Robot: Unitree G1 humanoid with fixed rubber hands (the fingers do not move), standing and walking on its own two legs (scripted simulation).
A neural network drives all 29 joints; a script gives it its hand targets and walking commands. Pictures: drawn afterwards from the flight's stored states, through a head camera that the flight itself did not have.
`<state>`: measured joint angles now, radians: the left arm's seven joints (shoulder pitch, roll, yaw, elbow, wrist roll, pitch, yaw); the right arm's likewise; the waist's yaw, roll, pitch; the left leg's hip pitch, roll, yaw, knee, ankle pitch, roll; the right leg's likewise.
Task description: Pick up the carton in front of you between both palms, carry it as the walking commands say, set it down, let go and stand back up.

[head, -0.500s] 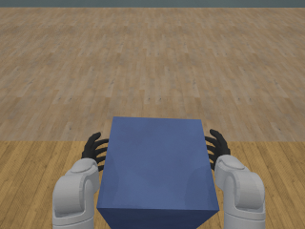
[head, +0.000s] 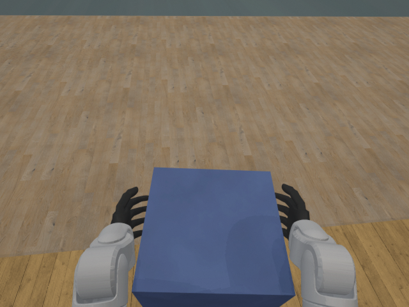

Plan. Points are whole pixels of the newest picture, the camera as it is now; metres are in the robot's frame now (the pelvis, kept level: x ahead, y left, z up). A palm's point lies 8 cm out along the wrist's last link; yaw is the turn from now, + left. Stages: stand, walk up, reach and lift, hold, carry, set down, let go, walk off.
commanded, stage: carry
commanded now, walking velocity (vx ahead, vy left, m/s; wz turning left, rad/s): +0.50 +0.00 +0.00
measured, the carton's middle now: (208, 250) +0.25 +0.00 +0.00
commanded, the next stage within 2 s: none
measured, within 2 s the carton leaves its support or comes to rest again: neither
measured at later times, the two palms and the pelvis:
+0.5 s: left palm (158, 81) +0.67 +0.13 +0.11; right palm (265, 80) +0.69 -0.17 +0.11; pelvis +0.31 -0.04 -0.01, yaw +2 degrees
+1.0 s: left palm (175, 43) +1.03 +0.10 +0.06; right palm (254, 42) +1.02 -0.20 +0.08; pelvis +0.65 -0.03 -0.05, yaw +2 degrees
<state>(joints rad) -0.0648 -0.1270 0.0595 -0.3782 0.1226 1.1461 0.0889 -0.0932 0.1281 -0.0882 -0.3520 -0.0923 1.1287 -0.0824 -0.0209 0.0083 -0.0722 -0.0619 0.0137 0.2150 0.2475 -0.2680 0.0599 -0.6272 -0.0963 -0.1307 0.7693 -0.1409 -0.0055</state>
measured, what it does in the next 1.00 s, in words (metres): walks ahead: right foot, then left foot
